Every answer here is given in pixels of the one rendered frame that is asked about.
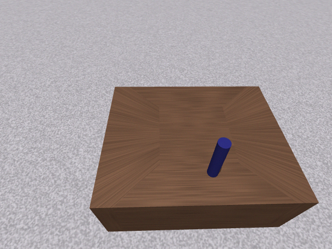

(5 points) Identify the can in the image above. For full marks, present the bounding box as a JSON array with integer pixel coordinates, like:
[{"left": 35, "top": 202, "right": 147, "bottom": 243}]
[{"left": 207, "top": 137, "right": 232, "bottom": 177}]

